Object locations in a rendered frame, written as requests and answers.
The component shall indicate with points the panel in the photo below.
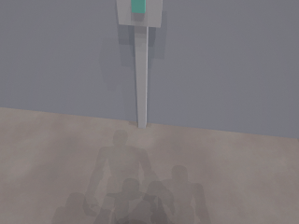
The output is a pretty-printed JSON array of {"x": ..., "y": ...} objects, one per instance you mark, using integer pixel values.
[{"x": 141, "y": 22}]

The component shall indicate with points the button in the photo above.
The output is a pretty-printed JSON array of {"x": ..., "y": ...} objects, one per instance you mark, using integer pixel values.
[{"x": 138, "y": 6}]

